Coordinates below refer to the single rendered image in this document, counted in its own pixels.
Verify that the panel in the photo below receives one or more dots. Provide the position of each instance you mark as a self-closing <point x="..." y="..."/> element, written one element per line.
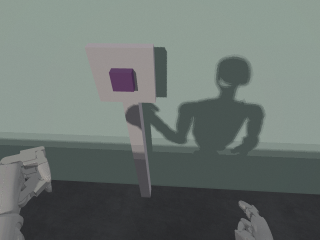
<point x="141" y="58"/>

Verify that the left robot hand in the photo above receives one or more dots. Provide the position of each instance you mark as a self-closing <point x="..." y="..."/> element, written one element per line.
<point x="35" y="167"/>

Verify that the right robot hand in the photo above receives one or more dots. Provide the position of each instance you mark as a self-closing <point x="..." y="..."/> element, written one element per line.
<point x="256" y="229"/>

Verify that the button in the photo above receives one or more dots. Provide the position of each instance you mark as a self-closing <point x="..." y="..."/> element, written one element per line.
<point x="122" y="79"/>

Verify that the robot left forearm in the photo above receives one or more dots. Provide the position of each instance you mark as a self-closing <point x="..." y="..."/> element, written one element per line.
<point x="10" y="225"/>

